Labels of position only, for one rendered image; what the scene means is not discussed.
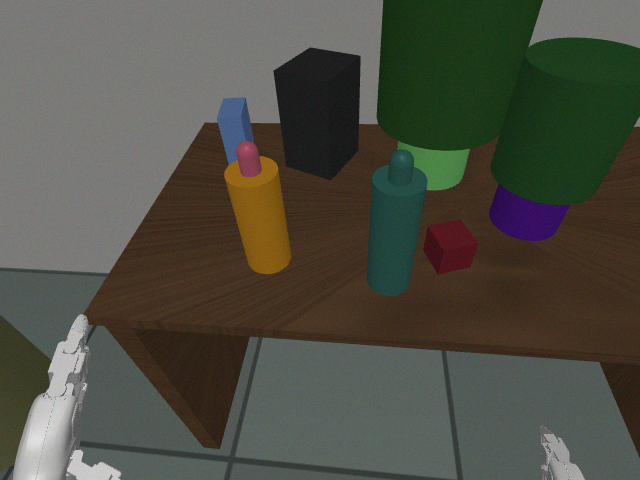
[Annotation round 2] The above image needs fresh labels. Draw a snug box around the left robot hand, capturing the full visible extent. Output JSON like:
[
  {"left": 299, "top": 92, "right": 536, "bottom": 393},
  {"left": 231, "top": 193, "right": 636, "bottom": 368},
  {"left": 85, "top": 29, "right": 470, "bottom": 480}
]
[{"left": 13, "top": 314, "right": 122, "bottom": 480}]

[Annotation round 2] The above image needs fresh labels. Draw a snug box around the desk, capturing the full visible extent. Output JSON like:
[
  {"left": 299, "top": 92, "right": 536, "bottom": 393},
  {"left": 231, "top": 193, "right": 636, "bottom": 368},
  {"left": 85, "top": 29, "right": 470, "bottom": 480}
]
[{"left": 83, "top": 123, "right": 640, "bottom": 457}]

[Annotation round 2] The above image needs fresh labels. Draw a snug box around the right robot hand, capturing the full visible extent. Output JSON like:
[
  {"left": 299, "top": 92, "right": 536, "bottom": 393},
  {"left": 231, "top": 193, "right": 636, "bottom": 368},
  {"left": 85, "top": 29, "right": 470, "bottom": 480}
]
[{"left": 538, "top": 425, "right": 585, "bottom": 480}]

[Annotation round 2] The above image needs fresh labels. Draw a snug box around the potted plant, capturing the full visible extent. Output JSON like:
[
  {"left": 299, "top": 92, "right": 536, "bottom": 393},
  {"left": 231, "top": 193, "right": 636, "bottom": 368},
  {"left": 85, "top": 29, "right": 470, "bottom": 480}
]
[
  {"left": 489, "top": 37, "right": 640, "bottom": 241},
  {"left": 377, "top": 0, "right": 543, "bottom": 191}
]

